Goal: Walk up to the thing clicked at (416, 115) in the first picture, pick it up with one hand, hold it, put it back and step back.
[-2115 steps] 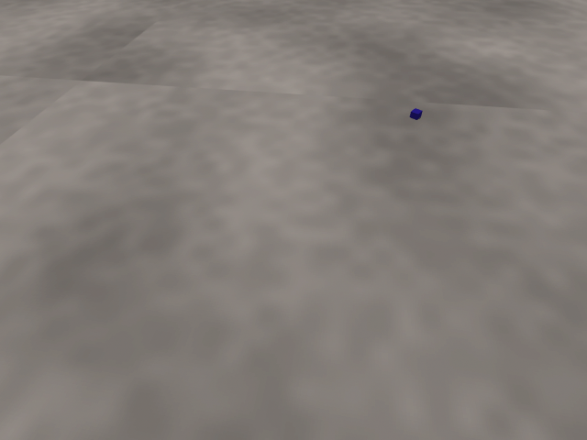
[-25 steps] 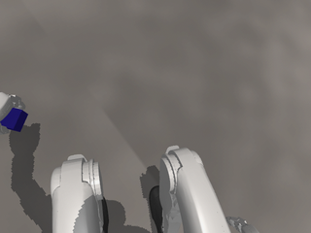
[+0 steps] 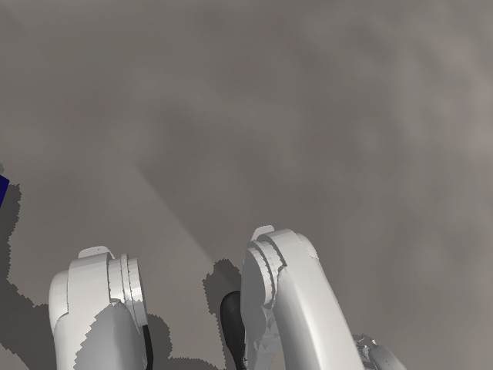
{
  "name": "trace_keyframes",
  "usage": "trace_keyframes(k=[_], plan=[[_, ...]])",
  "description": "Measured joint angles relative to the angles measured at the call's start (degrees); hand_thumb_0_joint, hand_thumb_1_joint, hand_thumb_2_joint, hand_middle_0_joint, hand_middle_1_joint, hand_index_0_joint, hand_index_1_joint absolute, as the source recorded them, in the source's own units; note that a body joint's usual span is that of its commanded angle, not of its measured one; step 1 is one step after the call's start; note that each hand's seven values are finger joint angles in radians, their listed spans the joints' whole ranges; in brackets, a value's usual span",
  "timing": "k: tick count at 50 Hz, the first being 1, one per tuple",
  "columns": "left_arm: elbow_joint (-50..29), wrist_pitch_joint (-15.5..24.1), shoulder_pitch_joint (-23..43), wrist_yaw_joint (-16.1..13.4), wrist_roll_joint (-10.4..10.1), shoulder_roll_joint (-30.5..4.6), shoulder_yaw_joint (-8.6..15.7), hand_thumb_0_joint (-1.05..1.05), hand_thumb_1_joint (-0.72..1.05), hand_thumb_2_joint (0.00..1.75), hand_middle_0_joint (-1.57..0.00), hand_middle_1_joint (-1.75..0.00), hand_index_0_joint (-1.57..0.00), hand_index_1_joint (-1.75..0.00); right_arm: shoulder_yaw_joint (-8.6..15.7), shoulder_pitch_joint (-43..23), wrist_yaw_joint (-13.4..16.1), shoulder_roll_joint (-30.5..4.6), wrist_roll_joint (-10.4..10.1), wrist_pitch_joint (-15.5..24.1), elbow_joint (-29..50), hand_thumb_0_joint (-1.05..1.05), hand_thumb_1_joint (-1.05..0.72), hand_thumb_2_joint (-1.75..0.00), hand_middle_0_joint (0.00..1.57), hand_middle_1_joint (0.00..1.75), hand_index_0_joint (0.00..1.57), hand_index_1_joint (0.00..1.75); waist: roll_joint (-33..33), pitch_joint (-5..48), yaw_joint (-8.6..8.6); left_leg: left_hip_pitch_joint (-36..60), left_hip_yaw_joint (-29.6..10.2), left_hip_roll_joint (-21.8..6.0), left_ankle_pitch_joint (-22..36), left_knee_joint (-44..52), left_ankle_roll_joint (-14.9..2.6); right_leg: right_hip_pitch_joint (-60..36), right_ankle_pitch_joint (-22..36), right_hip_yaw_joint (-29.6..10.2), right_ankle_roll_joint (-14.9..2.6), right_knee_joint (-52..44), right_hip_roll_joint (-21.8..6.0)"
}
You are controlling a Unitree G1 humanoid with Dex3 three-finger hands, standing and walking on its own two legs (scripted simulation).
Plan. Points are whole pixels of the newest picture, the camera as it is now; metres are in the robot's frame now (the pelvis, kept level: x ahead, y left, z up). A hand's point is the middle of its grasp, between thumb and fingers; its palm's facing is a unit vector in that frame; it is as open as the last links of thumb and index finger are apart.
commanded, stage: rest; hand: left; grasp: from above
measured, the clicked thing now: out of the picture +0.41 +0.37 -0.23
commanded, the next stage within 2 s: open in 0.80 s
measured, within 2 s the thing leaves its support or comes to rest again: rests again in 0.94 s
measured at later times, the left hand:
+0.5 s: hand out of the picture +0.39 +0.37 -0.22, palm faces -0.47 -0.11 -0.88, open 7.8 cm
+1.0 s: hand out of the picture +0.39 +0.37 -0.24, palm faces -0.49 -0.11 -0.86, open 8.1 cm
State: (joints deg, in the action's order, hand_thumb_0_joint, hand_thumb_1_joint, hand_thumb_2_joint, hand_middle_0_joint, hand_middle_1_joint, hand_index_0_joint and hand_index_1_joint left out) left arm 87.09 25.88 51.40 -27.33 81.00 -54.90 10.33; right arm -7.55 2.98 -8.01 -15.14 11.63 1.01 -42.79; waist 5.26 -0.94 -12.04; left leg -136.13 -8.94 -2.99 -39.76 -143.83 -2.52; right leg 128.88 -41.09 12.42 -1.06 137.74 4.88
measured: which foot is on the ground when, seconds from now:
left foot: down 0.00-1.00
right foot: down 0.00-1.00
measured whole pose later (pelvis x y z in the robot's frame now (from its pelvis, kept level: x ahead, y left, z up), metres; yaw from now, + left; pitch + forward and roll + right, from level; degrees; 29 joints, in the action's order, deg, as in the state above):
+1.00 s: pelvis +0.00 +0.00 -0.01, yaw -3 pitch +27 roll -13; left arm 91.8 25.2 50.6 -30.5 80.0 -61.4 10.1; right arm -14.1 2.2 -9.7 -17.1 14.5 5.6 -38.8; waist 8.8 -6.6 -15.1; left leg -135.6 -12.4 -3.2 -40.8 -147.7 -2.4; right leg 127.6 -40.6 15.2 -0.5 139.1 6.0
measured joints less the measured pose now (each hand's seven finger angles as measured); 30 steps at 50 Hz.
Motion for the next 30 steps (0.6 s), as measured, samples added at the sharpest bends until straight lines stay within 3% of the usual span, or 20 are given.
trace_keyframes(k=[12, 24, 30], plan=[[1.8, 0.2, -0.6, 0.4, -1.0, -2.3, 0.4, 0.03, 0.39, 0.25, -0.98, -0.32, -0.87, -0.25, -2.1, -0.1, -0.3, -0.5, 0.7, 0.8, 1.4, 0.00, -0.93, -0.91, 0.20, 0.30, 0.20, 0.30, 0.6, -1.8, -1.00, -0.2, -1.2, -0.2, -0.2, -1.5, 0.03, 0.0, 0.4, 1.0, 0.13, 0.7, 0.4], [4.5, 1.0, 0.1, -3.4, 1.3, -4.7, -0.1, 0.02, 0.38, 0.29, -0.95, -0.40, -0.83, -0.29, -4.3, -0.7, -0.3, -1.0, 2.3, 2.3, 2.0, 0.00, -0.93, -0.90, 0.20, 0.30, 0.20, 0.30, 2.7, -3.1, -2.14, -0.1, -2.3, -0.3, -0.6, -3.2, 0.21, -0.2, 0.6, 2.0, 0.14, 1.7, 0.7], [5.1, -0.9, 0.3, -4.5, 1.0, -4.9, -0.8, 0.02, 0.37, 0.32, -0.94, -0.44, -0.81, -0.32, -4.8, -0.9, -0.7, -1.2, 2.7, 3.4, 2.5, 0.00, -0.93, -0.90, 0.20, 0.30, 0.20, 0.30, 3.0, -3.5, -2.65, -0.2, -2.7, -0.3, -1.0, -3.7, 0.02, -0.3, 0.3, 2.3, 0.39, 1.8, 0.9]])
